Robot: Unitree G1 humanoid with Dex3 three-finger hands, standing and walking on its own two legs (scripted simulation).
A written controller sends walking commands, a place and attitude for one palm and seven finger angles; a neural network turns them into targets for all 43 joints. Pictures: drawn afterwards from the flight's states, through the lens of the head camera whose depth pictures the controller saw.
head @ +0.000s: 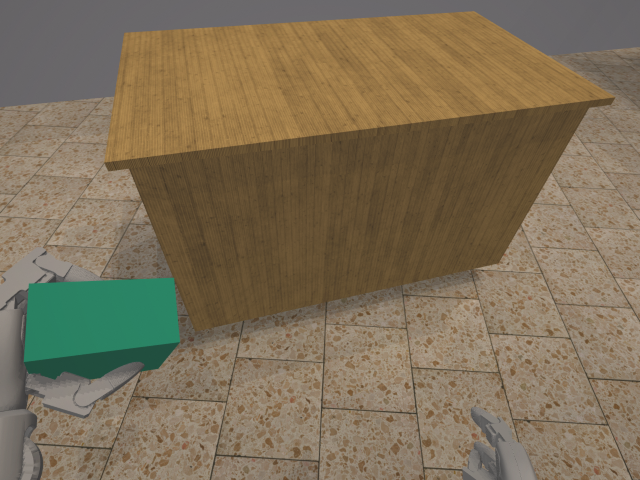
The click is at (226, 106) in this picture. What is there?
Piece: table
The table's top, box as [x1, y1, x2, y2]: [104, 11, 615, 170]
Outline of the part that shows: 615,97 474,11 128,32 124,33 104,162 108,170 115,170 610,104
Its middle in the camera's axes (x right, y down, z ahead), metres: +0.08 -0.49 +1.09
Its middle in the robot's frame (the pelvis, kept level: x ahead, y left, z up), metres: +1.15 -0.01 +0.02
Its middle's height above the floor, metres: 0.79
